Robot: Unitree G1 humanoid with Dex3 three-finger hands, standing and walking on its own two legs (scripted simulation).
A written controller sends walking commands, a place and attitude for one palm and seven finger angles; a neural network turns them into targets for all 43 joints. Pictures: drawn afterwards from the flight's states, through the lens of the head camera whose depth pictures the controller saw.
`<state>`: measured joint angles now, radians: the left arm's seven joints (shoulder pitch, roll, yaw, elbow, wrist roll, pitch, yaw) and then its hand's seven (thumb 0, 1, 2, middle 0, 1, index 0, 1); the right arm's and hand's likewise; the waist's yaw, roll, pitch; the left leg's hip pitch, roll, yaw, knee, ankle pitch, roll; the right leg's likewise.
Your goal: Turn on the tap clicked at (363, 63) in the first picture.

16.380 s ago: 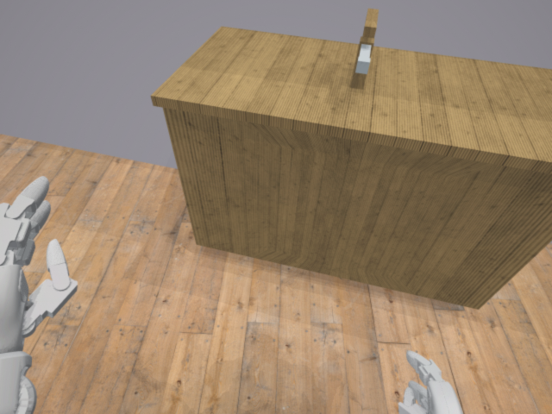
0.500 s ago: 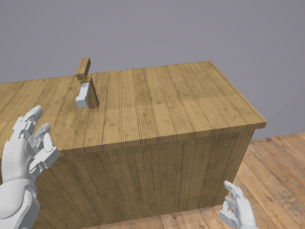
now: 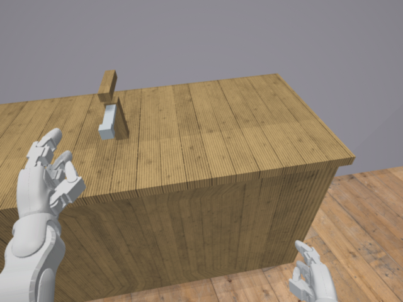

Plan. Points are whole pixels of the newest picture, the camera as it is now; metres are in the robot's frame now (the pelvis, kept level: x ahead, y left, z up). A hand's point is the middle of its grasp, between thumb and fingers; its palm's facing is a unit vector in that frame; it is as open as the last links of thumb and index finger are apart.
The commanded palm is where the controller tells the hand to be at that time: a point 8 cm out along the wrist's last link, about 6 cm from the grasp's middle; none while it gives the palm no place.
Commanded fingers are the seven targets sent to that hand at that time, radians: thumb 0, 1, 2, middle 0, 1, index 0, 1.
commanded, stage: reach beside the lever's end, fingers flat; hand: left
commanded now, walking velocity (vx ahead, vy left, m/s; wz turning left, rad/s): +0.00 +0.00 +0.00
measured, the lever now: (106, 131) +0.42 +0.30 +0.14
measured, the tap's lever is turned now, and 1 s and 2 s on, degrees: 1 1 1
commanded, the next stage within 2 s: push the lever round in 1.72 s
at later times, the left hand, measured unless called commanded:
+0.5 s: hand (84, 164) +0.28 +0.27 +0.17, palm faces +0.54 -0.83 -0.08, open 7.6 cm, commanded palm +0.25 +0.31 +0.17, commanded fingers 0.00 0.90 0.90 -0.17 -0.23 -0.17 -0.23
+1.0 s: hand (91, 146) +0.35 +0.30 +0.15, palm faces +0.54 -0.84 -0.08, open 7.7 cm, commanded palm +0.30 +0.34 +0.15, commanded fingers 0.00 0.90 0.90 -0.15 -0.16 -0.15 -0.16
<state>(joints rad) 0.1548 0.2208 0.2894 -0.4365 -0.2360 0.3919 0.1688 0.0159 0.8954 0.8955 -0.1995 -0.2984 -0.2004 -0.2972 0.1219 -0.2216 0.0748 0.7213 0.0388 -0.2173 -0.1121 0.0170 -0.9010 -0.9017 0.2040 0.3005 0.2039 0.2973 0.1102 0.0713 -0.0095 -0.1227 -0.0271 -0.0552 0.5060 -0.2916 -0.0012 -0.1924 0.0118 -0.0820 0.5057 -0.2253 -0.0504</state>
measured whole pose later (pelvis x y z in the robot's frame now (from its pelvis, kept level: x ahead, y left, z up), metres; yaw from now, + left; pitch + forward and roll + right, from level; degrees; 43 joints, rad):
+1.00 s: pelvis +0.01 -0.01 +0.00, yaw -1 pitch +2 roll +1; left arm -0.27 0.38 0.47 0.27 -0.19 0.19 0.09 0.02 0.89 0.90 -0.16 -0.19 -0.16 -0.18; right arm 0.20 -0.26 0.02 0.73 0.06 -0.16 -0.14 0.02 -0.90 -0.90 0.20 0.30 0.20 0.30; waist 0.04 0.06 -0.03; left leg -0.27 -0.01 -0.04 0.56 -0.32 -0.01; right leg -0.35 0.03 -0.07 0.56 -0.25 -0.07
